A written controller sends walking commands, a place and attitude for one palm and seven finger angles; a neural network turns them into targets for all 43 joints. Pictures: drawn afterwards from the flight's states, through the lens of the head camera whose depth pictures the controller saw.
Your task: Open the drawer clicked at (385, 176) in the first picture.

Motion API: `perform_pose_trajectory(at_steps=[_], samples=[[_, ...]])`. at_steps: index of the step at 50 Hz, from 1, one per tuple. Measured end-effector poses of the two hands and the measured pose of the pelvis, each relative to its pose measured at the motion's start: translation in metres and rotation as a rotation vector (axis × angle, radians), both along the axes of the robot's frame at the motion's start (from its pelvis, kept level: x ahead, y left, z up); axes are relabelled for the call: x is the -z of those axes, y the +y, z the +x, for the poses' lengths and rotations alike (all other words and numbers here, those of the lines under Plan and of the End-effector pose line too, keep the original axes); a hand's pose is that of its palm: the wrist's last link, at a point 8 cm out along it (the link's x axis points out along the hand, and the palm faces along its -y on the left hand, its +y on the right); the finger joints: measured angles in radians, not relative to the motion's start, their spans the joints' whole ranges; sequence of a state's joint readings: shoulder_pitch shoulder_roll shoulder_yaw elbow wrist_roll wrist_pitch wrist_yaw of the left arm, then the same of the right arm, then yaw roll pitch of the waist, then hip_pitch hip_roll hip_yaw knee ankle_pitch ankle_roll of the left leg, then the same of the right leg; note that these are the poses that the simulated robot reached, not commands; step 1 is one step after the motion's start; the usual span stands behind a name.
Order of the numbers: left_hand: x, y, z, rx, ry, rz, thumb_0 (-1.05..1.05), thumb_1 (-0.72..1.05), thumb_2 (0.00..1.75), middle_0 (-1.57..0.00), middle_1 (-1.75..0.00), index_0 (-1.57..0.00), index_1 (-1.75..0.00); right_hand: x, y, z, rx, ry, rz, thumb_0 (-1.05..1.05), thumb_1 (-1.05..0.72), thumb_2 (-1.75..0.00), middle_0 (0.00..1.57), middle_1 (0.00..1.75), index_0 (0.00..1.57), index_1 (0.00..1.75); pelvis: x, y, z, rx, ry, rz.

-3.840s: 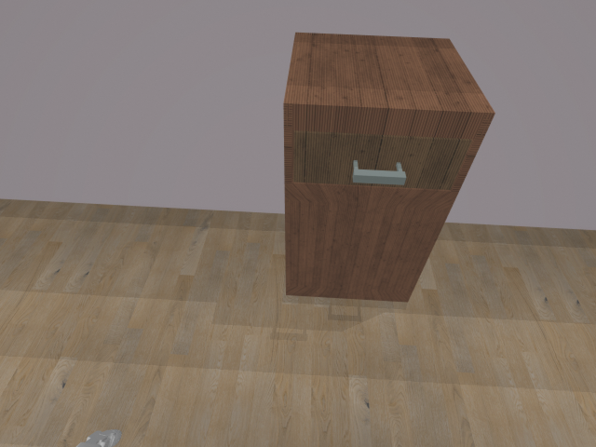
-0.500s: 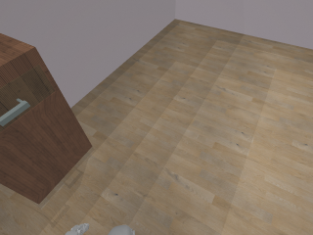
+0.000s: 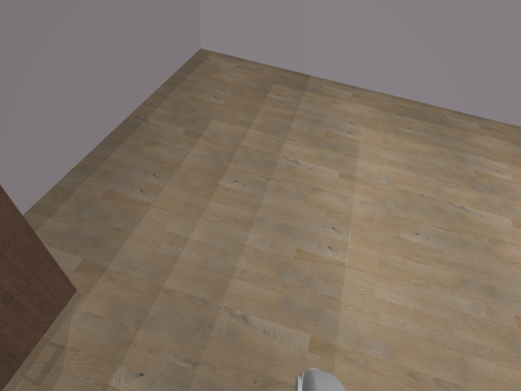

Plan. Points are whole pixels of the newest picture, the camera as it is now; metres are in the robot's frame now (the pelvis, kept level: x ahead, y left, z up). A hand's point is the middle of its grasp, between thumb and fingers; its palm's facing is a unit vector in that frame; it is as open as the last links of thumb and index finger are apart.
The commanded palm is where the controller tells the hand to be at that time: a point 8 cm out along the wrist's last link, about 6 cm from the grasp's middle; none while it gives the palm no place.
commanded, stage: walk to a spot facing it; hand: left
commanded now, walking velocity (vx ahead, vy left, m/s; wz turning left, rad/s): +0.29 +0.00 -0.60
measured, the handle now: out of the picture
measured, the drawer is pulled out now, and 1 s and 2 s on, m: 0.00 0.00 0.00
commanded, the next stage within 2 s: turn to face it in 0.72 s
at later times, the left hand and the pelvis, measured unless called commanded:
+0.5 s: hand (228, 296) +0.33 +0.08 -0.17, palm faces -0.28 -0.93 -0.22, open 7.3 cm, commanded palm none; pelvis +0.18 -0.08 -0.01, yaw -17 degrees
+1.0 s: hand (215, 262) +0.43 +0.12 -0.20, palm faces -0.36 -0.92 -0.16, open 7.4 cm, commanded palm none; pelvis +0.38 -0.05 -0.01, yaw -27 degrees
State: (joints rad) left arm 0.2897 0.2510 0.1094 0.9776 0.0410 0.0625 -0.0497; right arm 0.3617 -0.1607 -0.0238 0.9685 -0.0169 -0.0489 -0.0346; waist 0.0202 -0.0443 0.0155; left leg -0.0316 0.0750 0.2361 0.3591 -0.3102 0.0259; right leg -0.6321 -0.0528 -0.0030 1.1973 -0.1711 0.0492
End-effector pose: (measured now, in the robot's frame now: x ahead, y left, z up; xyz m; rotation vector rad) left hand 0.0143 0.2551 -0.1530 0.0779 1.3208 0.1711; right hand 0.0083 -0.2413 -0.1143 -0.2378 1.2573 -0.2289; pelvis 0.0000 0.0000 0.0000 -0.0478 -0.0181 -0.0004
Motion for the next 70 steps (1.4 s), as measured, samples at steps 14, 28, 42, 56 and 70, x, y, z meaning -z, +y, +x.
perform_pose_trajectory(at_steps=[14, 28, 42, 56, 70], samples=[[0.010, -0.095, 0.257, 0.359, -0.177, -0.021, 0.00, 0.91, 0.90, -0.20, -0.30, -0.20, -0.29, 0.030, 0.027, -0.079, 0.364, 0.397, 0.155, 0.00, -0.91, -0.90, 0.20, 0.30, 0.20, 0.30, 0.029, -0.036, 0.102, 0.181, 0.018, 0.029], [-0.019, -0.121, 0.329, 0.407, -0.148, 0.070, 0.00, 0.92, 0.90, -0.20, -0.30, -0.20, -0.30, 0.030, -0.080, 0.187, 0.323, -0.146, 0.094, 0.00, -0.91, -0.90, 0.20, 0.30, 0.19, 0.30, 0.009, -0.078, 0.205, 0.320, -0.009, 0.055], [0.003, -0.091, 0.344, 0.327, 0.116, 0.043, 0.00, 0.91, 0.90, -0.20, -0.30, -0.20, -0.30, 0.010, -0.088, 0.381, 0.225, -0.281, 0.042, 0.00, -0.91, -0.90, 0.20, 0.30, 0.19, 0.30, 0.015, -0.066, 0.329, 0.420, 0.025, 0.028], [0.004, -0.108, 0.509, 0.445, -0.043, 0.003, 0.00, 0.91, 0.90, -0.20, -0.30, -0.20, -0.29, 0.012, -0.042, 0.324, 0.424, -0.024, 0.019, -0.02, -0.95, -0.90, 0.20, 0.30, 0.20, 0.30, 0.005, -0.047, 0.397, 0.408, 0.001, 0.012], [-0.024, -0.150, 0.569, 0.411, -0.236, 0.039, 0.00, 0.91, 0.90, -0.20, -0.30, -0.20, -0.29, 0.036, -0.036, 0.272, 0.424, 0.175, 0.148, 0.00, -0.91, -0.90, 0.20, 0.30, 0.20, 0.30, 0.009, -0.071, 0.388, 0.263, 0.050, 0.040]])
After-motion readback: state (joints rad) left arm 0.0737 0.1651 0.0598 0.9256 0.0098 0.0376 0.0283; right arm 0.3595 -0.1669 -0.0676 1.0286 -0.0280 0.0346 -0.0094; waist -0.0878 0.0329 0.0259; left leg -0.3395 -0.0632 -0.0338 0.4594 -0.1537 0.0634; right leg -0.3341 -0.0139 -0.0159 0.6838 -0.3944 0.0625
